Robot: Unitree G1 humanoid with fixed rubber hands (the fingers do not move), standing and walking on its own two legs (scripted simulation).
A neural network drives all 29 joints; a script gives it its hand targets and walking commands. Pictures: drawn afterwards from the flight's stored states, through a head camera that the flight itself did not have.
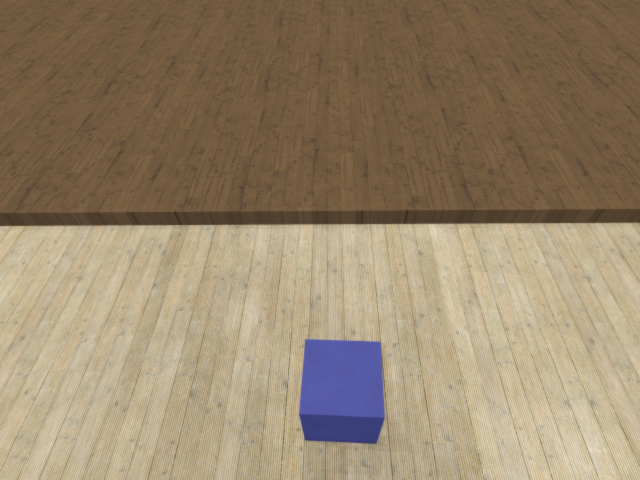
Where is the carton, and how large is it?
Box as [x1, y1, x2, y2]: [299, 339, 384, 443]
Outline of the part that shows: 305,339 299,415 305,439 376,443 384,418 380,342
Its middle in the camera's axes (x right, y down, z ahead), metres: +0.06 +0.43 +1.10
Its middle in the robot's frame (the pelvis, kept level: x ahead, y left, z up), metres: +0.45 -0.02 -0.65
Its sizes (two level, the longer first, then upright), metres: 0.210 0.200 0.250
